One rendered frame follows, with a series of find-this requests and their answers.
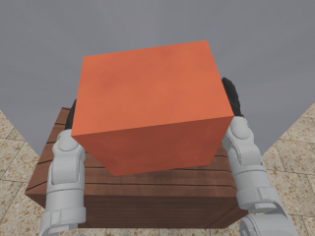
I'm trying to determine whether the robot right upper arm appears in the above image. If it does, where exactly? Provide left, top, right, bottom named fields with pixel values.
left=239, top=213, right=297, bottom=236

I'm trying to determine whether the right robot hand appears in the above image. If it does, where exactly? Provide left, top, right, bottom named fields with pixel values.
left=221, top=77, right=242, bottom=117

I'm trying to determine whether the left robot hand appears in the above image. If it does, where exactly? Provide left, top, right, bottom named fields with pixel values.
left=64, top=99, right=77, bottom=130

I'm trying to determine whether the robot left forearm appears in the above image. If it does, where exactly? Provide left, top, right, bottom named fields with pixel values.
left=38, top=129, right=87, bottom=236

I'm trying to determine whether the robot right forearm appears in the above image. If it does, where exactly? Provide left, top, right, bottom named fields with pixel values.
left=221, top=116, right=299, bottom=236

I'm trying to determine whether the carton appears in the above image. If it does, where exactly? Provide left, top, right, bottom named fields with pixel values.
left=71, top=40, right=234, bottom=176

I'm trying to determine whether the pedestal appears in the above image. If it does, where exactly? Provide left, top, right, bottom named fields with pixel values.
left=25, top=107, right=255, bottom=229

